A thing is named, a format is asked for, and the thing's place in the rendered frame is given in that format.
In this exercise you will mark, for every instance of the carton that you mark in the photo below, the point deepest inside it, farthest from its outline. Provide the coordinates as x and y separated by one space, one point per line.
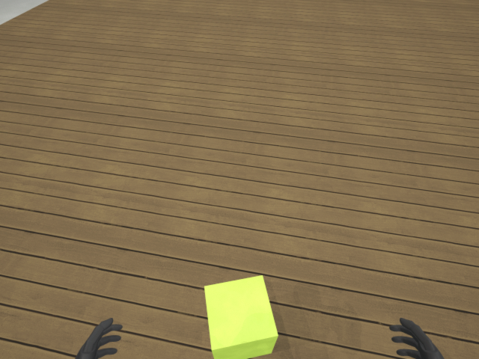
240 319

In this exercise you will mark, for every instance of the robot right hand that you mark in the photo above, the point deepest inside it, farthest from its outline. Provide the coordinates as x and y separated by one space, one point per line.
425 348

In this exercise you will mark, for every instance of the robot left hand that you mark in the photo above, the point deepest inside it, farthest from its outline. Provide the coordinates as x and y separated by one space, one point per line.
90 349

